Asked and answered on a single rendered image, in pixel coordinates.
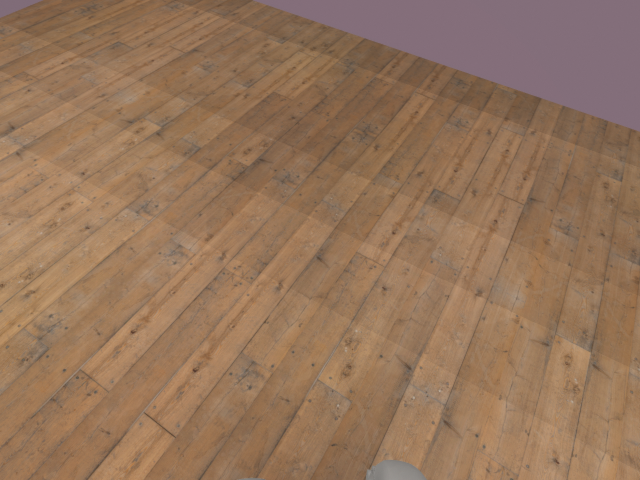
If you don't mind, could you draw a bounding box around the right robot thigh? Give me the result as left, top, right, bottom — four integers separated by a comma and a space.
366, 460, 427, 480

